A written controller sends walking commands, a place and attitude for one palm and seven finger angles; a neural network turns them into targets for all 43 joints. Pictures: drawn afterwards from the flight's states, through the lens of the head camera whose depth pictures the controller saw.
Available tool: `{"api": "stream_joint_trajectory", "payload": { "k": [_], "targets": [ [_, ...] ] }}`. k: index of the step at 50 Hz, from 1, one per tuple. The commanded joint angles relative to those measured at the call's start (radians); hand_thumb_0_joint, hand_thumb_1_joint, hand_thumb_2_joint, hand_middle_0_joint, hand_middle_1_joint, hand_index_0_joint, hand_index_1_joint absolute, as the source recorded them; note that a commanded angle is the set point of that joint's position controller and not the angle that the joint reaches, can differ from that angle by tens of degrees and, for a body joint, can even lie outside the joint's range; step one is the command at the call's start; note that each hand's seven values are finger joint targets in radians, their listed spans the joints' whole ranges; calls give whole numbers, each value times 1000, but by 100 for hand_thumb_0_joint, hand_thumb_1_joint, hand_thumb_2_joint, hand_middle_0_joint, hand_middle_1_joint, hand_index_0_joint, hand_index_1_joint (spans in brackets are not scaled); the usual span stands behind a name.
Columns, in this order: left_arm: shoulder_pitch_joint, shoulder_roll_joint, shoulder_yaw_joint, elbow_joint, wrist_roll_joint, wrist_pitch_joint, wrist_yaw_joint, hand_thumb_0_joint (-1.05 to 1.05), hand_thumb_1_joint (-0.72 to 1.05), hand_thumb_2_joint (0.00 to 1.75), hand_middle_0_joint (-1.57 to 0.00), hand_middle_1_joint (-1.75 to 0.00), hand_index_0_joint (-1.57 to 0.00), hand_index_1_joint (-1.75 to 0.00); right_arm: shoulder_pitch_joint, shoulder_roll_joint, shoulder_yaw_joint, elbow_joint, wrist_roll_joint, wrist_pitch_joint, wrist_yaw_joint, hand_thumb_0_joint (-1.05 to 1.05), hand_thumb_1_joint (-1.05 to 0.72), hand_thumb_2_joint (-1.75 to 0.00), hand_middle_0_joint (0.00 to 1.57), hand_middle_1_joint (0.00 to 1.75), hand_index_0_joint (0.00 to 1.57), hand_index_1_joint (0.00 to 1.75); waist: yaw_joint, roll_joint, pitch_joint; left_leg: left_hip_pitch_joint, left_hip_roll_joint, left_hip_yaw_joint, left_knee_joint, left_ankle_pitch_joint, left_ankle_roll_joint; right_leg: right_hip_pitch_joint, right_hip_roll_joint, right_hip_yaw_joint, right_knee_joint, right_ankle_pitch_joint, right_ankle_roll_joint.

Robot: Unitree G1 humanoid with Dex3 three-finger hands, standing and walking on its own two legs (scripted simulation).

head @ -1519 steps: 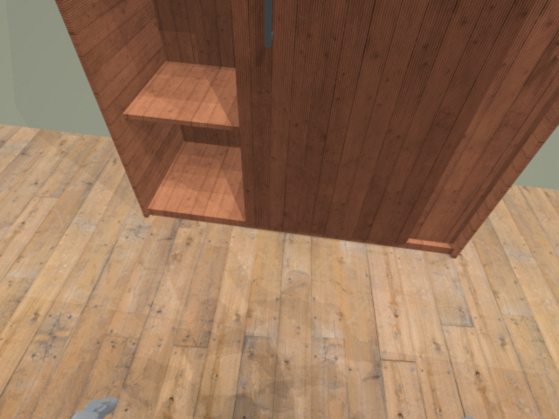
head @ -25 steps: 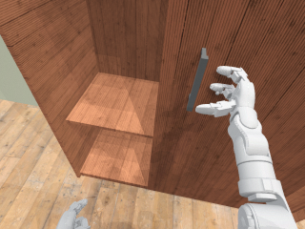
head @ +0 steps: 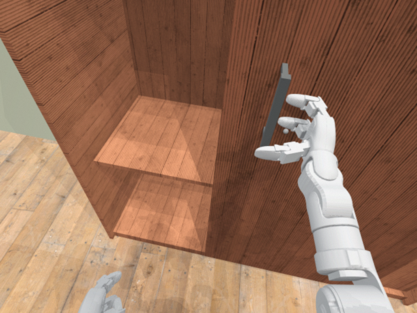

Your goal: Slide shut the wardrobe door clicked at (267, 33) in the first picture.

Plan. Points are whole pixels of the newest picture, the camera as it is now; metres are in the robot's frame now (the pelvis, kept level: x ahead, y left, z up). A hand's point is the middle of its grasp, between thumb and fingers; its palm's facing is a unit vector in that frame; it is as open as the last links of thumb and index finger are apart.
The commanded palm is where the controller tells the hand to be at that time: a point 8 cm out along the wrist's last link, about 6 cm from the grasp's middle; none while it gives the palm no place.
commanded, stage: feel for the door with the fingertips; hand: right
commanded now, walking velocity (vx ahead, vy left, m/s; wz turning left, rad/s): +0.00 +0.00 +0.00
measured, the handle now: (273, 110) +0.46 -0.09 +0.18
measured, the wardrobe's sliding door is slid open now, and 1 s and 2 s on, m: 0.47 0.47 0.47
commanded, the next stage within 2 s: slide the fingers in behind the handle in 0.54 s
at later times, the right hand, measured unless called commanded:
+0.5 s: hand (283, 128) +0.41 -0.10 +0.17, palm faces +0.16 +0.99 +0.01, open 13.8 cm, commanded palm +0.40 -0.14 +0.17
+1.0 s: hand (284, 128) +0.41 -0.10 +0.17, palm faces +0.15 +0.99 +0.02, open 13.7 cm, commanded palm +0.38 -0.14 +0.17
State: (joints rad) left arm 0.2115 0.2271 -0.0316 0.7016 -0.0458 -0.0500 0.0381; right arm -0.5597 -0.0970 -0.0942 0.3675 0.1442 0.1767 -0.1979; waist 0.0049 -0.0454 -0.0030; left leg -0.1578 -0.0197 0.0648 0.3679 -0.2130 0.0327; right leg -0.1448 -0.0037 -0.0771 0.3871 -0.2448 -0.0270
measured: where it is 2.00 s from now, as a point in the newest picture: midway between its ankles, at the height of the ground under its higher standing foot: outside the picture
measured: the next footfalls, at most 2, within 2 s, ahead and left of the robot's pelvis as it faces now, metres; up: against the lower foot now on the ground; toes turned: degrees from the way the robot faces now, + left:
none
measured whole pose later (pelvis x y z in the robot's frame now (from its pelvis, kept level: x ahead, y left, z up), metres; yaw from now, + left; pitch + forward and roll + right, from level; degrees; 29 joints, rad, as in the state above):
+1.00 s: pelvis -0.02 +0.00 +0.00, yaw +0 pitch +0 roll +0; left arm 0.26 0.24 -0.02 0.75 -0.05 -0.11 0.04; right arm -0.70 -0.12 -0.11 0.62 0.15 0.05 -0.19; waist 0.02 -0.06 0.01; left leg -0.20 -0.02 0.07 0.38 -0.19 0.03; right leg -0.19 0.00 -0.07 0.40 -0.22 -0.03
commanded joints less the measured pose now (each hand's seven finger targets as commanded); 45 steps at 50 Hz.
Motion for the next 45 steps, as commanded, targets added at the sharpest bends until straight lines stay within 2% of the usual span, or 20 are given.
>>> {"api": "stream_joint_trajectory", "payload": {
  "k": [1, 4, 5, 6, 9, 11, 13, 16, 20, 21, 25, 28, 29, 31, 35, 38, 39, 41, 42, 45],
  "targets": [
    [-78, 111, 42, -122, 2, -43, 1, 0, 90, 90, -20, -30, -20, -30, -549, -110, 3, -251, -16, -83, -8, 0, 50, -30, 30, 120, 30, 120, 26, 60, -312, 60, 10, -47, -25, 295, -8, 135, -17, 65, -2, 338, -1],
    [-82, 113, 41, -123, 2, -37, 6, 0, 90, 90, -20, -30, -20, -30, -527, -130, -33, -221, -3, -68, -3, 0, 50, -30, 30, 120, 30, 120, 20, 105, -312, 80, 10, -48, -26, 305, -12, 115, -13, 61, -7, 319, -6],
    [-83, 110, 40, -127, 3, -39, 7, 0, 90, 90, -20, -30, -20, -30, -553, -101, -8, -240, 2, -67, 2, 0, 50, -30, 30, 120, 30, 120, 25, 97, -323, 85, 12, -47, -23, 323, -12, 121, -10, 61, -8, 331, -6],
    [-86, 111, 40, -122, 2, -38, 7, 0, 90, 90, -20, -30, -20, -30, -545, -106, -11, -224, 3, -68, 3, 0, 50, -30, 30, 120, 30, 120, 22, 104, -307, 83, 13, -46, -28, 310, -11, 114, -12, 62, -8, 326, -5],
    [-80, 107, 39, -120, 3, -40, 6, 0, 90, 90, -20, -30, -20, -30, -572, -106, -10, -233, 1, -78, 4, 0, 50, -30, 30, 120, 30, 120, 27, 73, -318, 73, 14, -49, -24, 318, -12, 125, -9, 62, -3, 331, -7],
    [-77, 113, 38, -111, 2, -35, 7, 0, 90, 90, -20, -30, -20, -30, -575, -127, -23, -195, 0, -80, 2, 0, 50, -30, 30, 120, 30, 120, 26, 91, -293, 73, 15, -49, -32, 295, -11, 105, -8, 62, -6, 309, -7],
    [-78, 104, 39, -117, 2, -43, 5, 0, 90, 90, -20, -30, -20, -30, -612, -79, 19, -221, -4, -93, 3, 0, 50, -30, 30, 120, 30, 120, 35, 70, -307, 58, 14, -49, -25, 298, -12, 128, -9, 64, -3, 314, -7],
    [-72, 109, 41, -110, 4, -42, 5, 0, 90, 90, -20, -30, -20, -30, -605, -115, -9, -197, -5, -103, 0, 0, 50, -30, 30, 120, 30, 120, 28, 80, -319, 68, 14, -48, -24, 299, -10, 124, -11, 66, -3, 323, -6],
    [-70, 104, 39, -109, 3, -53, 2, 0, 90, 90, -20, -30, -20, -30, -660, -70, 34, -204, -7, -122, 5, 0, 50, -30, 30, 120, 30, 120, 43, 56, -324, 49, 14, -48, -20, 298, -11, 141, -9, 69, -1, 320, -5],
    [-66, 110, 42, -100, 2, -51, 4, 0, 90, 90, -20, -30, -20, -30, -646, -105, -1, -166, -4, -121, 0, 0, 50, -30, 30, 120, 30, 120, 38, 89, -306, 50, 13, -49, -30, 272, -12, 121, -11, 69, -1, 296, -7],
    [-62, 110, 42, -97, 1, -58, 7, 0, 90, 90, -20, -30, -20, -30, -693, -93, 13, -148, -2, -132, 4, 0, 50, -30, 30, 120, 30, 120, 47, 92, -311, 44, 14, -51, -29, 258, -14, 118, -9, 70, -6, 274, -8],
    [-56, 114, 40, -88, 1, -60, 7, 0, 90, 90, -20, -30, -20, -30, -717, -140, -23, -112, -3, -145, 1, 0, 50, -30, 30, 120, 30, 120, 45, 89, -299, 42, 15, -58, -39, 216, -15, 95, -6, 69, -11, 228, -11],
    [-56, 113, 39, -88, 0, -62, 9, 0, 90, 90, -20, -30, -20, -30, -742, -122, -6, -107, -3, -150, 4, 0, 50, -30, 30, 120, 30, 120, 53, 90, -299, 32, 15, -59, -40, 207, -17, 96, -6, 67, -11, 219, -13],
    [-47, 119, 39, -77, 1, -62, 10, 0, 90, 90, -20, -30, -20, -30, -741, -155, -30, -62, -4, -160, 4, 0, 50, -30, 30, 120, 30, 120, 48, 85, -281, 32, 17, -62, -49, 176, -16, 74, -6, 68, -16, 192, -12],
    [-40, 114, 39, -79, -2, -76, 8, 0, 90, 90, -20, -30, -20, -30, -760, -140, -20, -41, -1, -186, 14, 0, 50, -30, 30, 120, 30, 120, 52, 63, -304, 26, 16, -63, -42, 171, -15, 80, -5, 68, -11, 185, -13],
    [-36, 119, 42, -78, -3, -82, 8, 0, 90, 90, -20, -30, -20, -30, -735, -178, -58, -20, 5, -200, 17, 0, 50, -30, 30, 120, 30, 120, 42, 93, -307, 41, 15, -68, -48, 154, -18, 59, -6, 69, -17, 165, -15],
    [-37, 117, 40, -80, -4, -85, 8, 0, 90, 90, -20, -30, -20, -30, -736, -154, -38, -9, 5, -201, 21, 0, 50, -30, 30, 120, 30, 120, 46, 103, -293, 36, 15, -66, -48, 154, -18, 55, -5, 67, -18, 162, -16],
    [-34, 122, 42, -74, -4, -89, 7, 0, 90, 90, -20, -30, -20, -30, -724, -171, -52, 17, 6, -206, 19, 0, 50, -30, 30, 120, 30, 120, 42, 110, -279, 33, 15, -64, -56, 116, -18, 42, -7, 72, -24, 136, -14],
    [-39, 118, 40, -81, -7, -94, 6, 0, 90, 90, -20, -30, -20, -30, -751, -133, -14, -12, 6, -213, 24, 0, 50, -30, 30, 120, 30, 120, 52, 76, -277, 17, 16, -68, -56, 114, -18, 54, -7, 69, -26, 131, -15],
    [-31, 119, 44, -77, -6, -106, 3, 0, 90, 90, -20, -30, -20, -30, -742, -129, -21, -5, 5, -214, 17, 0, 50, -30, 30, 120, 30, 120, 49, 86, -291, 4, 12, -63, -50, 120, -18, 69, -10, 72, -21, 142, -14]
  ]
}}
